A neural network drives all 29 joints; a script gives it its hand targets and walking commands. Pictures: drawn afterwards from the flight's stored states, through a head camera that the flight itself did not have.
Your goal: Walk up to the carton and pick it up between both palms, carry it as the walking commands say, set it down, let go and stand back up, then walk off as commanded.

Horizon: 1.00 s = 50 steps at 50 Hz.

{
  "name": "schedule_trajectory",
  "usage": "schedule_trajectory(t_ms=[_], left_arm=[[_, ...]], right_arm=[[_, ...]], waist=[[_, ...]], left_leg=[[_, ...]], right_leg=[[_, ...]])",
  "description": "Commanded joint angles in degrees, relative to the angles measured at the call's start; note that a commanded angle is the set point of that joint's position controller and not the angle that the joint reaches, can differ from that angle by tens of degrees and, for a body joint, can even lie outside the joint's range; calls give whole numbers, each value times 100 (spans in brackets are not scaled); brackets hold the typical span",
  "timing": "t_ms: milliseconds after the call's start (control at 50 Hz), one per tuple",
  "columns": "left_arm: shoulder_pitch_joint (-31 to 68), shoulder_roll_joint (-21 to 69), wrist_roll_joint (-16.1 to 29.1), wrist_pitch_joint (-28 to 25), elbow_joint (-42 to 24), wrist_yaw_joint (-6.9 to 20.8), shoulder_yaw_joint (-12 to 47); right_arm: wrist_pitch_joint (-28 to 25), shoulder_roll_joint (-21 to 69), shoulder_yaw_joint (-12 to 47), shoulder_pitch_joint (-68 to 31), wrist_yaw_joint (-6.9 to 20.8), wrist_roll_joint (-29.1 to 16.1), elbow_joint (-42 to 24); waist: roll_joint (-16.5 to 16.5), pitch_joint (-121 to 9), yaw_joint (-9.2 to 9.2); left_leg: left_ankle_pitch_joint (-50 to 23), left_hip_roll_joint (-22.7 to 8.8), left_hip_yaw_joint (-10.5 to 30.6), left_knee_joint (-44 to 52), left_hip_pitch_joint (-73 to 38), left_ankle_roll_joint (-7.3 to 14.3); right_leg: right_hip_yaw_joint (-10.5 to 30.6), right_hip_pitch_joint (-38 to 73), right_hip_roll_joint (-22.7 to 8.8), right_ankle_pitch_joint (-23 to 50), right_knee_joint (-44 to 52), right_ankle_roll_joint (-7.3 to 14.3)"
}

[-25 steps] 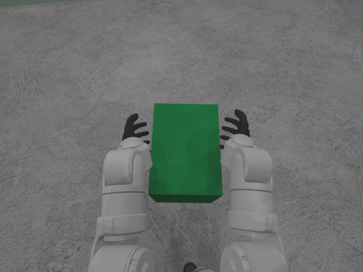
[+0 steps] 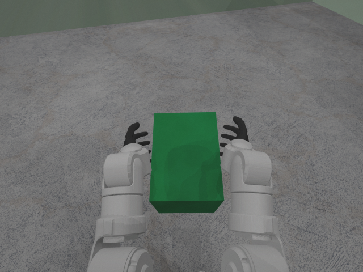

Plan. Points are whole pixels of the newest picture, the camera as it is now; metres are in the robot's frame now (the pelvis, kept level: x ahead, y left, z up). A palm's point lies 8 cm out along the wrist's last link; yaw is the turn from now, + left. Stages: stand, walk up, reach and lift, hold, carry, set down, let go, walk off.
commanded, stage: carry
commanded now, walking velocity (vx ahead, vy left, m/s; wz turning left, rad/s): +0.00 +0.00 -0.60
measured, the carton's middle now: (185, 165) +0.38 -0.01 +0.01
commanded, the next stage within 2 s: none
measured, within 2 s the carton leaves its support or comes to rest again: neither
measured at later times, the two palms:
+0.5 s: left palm (216, 161) +0.33 -0.07 +0.09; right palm (326, 176) +0.30 -0.29 +0.09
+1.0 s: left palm (269, 179) +0.29 -0.17 +0.10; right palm out of the picture +0.25 -0.39 +0.10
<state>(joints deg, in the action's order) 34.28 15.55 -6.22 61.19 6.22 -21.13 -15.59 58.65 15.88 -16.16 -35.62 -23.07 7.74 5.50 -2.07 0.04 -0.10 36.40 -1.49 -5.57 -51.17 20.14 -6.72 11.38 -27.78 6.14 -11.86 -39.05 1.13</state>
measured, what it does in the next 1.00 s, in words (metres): steps to the right: left foot, then right foot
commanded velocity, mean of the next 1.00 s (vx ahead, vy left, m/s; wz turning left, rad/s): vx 0.00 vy -0.18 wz -0.05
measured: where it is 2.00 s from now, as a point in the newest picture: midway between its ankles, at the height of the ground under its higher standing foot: outside the picture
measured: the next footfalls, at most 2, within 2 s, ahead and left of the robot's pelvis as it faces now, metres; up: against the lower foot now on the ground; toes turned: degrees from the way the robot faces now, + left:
left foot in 0.10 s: +0.01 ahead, +0.11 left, +0.00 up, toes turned +2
right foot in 0.38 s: +0.07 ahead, -0.18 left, +0.00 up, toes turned -8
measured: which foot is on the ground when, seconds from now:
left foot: up 0.00-0.08, down 0.10-0.38, up 0.40-0.82, down 0.84-0.98, up 1.00-1.00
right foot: down 0.00-0.10, up 0.12-0.36, down 0.38-0.84, up 0.86-0.94, down 0.96-1.00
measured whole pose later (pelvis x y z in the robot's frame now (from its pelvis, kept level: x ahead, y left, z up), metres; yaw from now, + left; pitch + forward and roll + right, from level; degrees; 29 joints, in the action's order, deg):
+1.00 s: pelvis -0.05 -0.20 +0.00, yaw -14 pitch +2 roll +1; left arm 28.3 13.4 -6.1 64.7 2.3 -20.0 -11.1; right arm 61.4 14.8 -12.2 -32.3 -20.2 7.6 5.6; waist 2.2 -1.9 -0.5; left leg 24.0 -6.9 -4.4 -38.8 15.3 -4.6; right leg 0.1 -24.5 6.3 -16.7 -37.8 1.8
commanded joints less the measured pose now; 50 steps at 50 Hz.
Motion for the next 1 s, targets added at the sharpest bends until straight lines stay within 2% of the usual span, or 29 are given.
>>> schedule_trajectory(t_ms=[0,20,40,60,80,120,160,240,300,320,340,360,380,420,460,600,660,720,740,760,800,820,840,860,900,920,940,960,980], left_arm=[[4496,5161,1757,-361,-825,1293,3215],[4718,5241,1801,-402,-814,1291,3254],[4687,5193,1734,-380,-884,1256,3261],[4516,5370,1791,-360,-811,1265,3279],[4326,5434,1708,-326,-679,1259,3193],[5178,5288,1769,-343,-721,1215,3339],[4777,5360,1735,-331,-703,1204,3293],[4478,5248,1740,-197,-565,1147,3405],[4404,5386,1732,-172,-431,1182,3402],[3843,5407,1725,-145,-522,1216,3323],[3424,5465,1710,-159,-351,1250,3247],[3892,5489,1816,-221,-627,1282,3348],[3425,5601,1830,-196,-817,1339,3356],[3881,5597,1795,-156,-1073,1361,3262],[3259,5802,1811,-213,-1250,1443,3272],[2885,5856,1908,-219,-1671,1545,3319],[3270,5837,1978,-225,-1866,1536,3376],[3391,5852,2025,-180,-1897,1530,3433],[2751,5891,2029,-138,-2013,1552,3465],[3320,5773,2118,-198,-2143,1532,3510],[2518,5906,2090,-82,-2108,1600,3615],[2577,5786,1996,-58,-2106,1598,3601],[2787,5874,2034,-53,-1994,1601,3630],[3360,5814,2043,-66,-1832,1593,3599],[3810,5929,2114,-58,-1681,1547,3560],[3273,5888,2118,5,-1748,1536,3529],[2683,5789,2112,26,-1694,1541,3440],[2318,5858,2087,89,-1556,1580,3429],[1808,5864,2046,138,-1542,1607,3380]], right_arm=[[-83,5775,3086,-3112,1516,-1969,522],[-137,5733,3089,-3408,1520,-2044,344],[-130,5719,3090,-3420,1534,-2116,311],[-177,5545,2931,-3441,1517,-2034,218],[-183,5536,2848,-3386,1547,-1945,129],[-174,5375,2891,-3927,1501,-1852,95],[-121,5331,2971,-3746,1507,-1814,-81],[6,5220,2784,-3343,1506,-1796,78],[18,5208,2754,-3142,1517,-1770,264],[71,5287,2760,-2601,1521,-1749,311],[92,5310,2911,-2506,1521,-1706,44],[73,5478,3091,-2919,1543,-1788,-110],[81,5566,3168,-2627,1563,-1847,-324],[123,5886,3249,-2800,1632,-1966,-26],[103,6012,3489,-2448,1656,-2028,-487],[181,6089,3484,-2061,1703,-2106,-762],[186,6037,3430,-2146,1680,-2064,-785],[191,6093,3406,-2079,1667,-2098,-784],[213,6150,3371,-1336,1695,-2044,-914],[169,6113,3322,-1758,1682,-2021,-788],[181,6122,3302,-1336,1720,-1962,-1135],[255,6145,3312,-1214,1798,-1948,-1032],[251,6124,3392,-1712,1800,-1950,-1244],[255,6044,3454,-2391,1753,-1958,-1107],[244,6003,3496,-2931,1684,-1980,-997],[334,5992,3376,-2131,1661,-1957,-777],[383,5901,3373,-1758,1638,-1965,-916],[474,5953,3346,-1348,1631,-1862,-875],[524,5967,3384,-1041,1622,-1851,-989]], waist=[[-731,-3408,79],[-570,-3544,126],[-61,-3639,200],[1641,-3765,116],[1916,-3533,57],[1091,-2897,101],[909,-2746,109],[1758,-2997,134],[1703,-3280,13],[1071,-3565,-65],[-566,-3750,-88],[-1337,-3649,-75],[-1074,-3778,-100],[-456,-3371,-129],[-555,-3369,-88],[-562,-3772,-88],[-689,-3832,-45],[-493,-3854,123],[-631,-3909,209],[18,-4046,236],[2191,-4009,202],[1684,-3432,130],[1351,-3261,56],[1084,-3186,-15],[716,-2923,-49],[307,-3114,-3],[-934,-3438,22],[-1560,-3280,35],[-1409,-3373,-1]], left_leg=[[-1239,239,278,2008,-1773,342],[-2007,0,273,2619,-2690,459],[-2224,-769,770,2995,-3630,709],[-4067,-2157,1883,2631,-3845,1037],[-5384,-2690,2044,2260,-3490,1526],[-5181,-2573,1461,2139,-2976,1534],[-5749,-2130,849,1748,-3238,1121],[-6859,-1699,382,1346,-3171,819],[-6502,-1494,-87,540,-2181,366],[-5230,-1335,-89,-4,-1378,107],[-1931,-768,-160,-893,108,-61],[474,-351,25,-1082,1104,-72],[633,-375,215,-825,1098,79],[101,-269,106,-897,876,201],[-368,-320,196,-984,1033,230],[-607,-48,266,-311,658,342],[-628,123,64,314,251,410],[-843,179,-220,1895,-1304,679],[-1407,61,-208,2526,-2149,807],[-2227,-491,175,3098,-2935,944],[-3737,-2592,2458,2739,-2590,1668],[-4286,-2729,2544,2637,-2189,1902],[-4571,-2544,2115,2151,-1968,1685],[-4346,-2294,1824,1822,-2023,1372],[-4030,-1477,686,1067,-1478,723],[-3366,-1105,425,669,-900,479],[-1536,-608,124,-138,37,248],[72,-316,99,-430,995,174],[152,-273,197,-587,998,199]], right_leg=[[855,1013,-709,1818,1350,-121],[561,491,-528,1629,1203,-332],[99,-223,-214,778,958,-629],[-470,-650,46,-704,-302,-530],[-653,-934,22,-1712,-1615,-417],[-789,-1342,-535,-1482,-2035,-387],[-1072,-1397,-534,-1184,-1390,-369],[-1607,-540,-195,-1274,-312,-298],[-1579,1191,-187,-21,1150,-87],[-877,2171,-600,1304,1128,98],[389,3423,-1601,4715,536,574],[1019,3960,-2041,6431,310,1057],[1026,3809,-2166,6094,419,1174],[708,2908,-1852,2879,1160,943],[676,3056,-1689,2341,1258,833],[930,3218,-1690,2586,1500,720],[946,3170,-1528,2512,1827,209],[50,2374,-1007,2709,1914,-695],[-320,1831,-835,2837,1795,-1028],[-719,1432,-595,2268,1150,-1272],[-532,758,-471,-904,-1544,-1072],[-350,103,-508,-1357,-2256,-823],[168,97,-912,-1349,-1771,-531],[39,-31,-1103,-1169,-644,-358],[-592,1140,-751,-337,1442,-256],[-465,2180,-612,873,1511,-347],[322,3230,-1382,3881,1225,-118],[654,3753,-1911,5109,754,468],[782,3664,-2044,5460,823,531]])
